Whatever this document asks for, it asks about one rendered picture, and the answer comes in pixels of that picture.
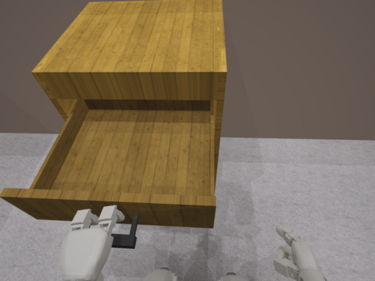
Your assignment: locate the left robot thigh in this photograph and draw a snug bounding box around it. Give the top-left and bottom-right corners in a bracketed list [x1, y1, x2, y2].
[143, 269, 178, 281]

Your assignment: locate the robot right hand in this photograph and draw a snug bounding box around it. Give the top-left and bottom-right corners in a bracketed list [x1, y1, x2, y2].
[274, 225, 320, 281]

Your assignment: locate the right robot forearm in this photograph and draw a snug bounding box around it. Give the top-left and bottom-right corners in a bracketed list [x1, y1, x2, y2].
[298, 269, 328, 281]

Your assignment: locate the robot left hand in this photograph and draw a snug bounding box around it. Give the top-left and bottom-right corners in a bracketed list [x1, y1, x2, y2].
[60, 205, 125, 281]

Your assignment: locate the handle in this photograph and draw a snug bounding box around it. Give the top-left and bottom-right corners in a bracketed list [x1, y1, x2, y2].
[89, 212, 139, 249]

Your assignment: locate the cabinet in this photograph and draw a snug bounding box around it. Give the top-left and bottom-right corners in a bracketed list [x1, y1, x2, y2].
[31, 0, 227, 192]

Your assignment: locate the drawer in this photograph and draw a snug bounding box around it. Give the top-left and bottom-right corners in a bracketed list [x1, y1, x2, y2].
[0, 99, 216, 228]

